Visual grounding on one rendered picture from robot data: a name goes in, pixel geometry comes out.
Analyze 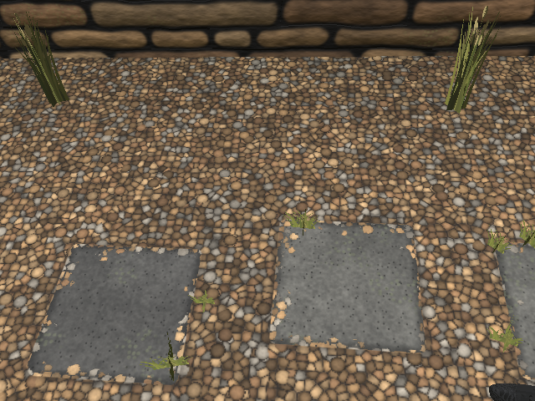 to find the right robot hand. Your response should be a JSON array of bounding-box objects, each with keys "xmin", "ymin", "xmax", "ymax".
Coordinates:
[{"xmin": 489, "ymin": 383, "xmax": 535, "ymax": 401}]

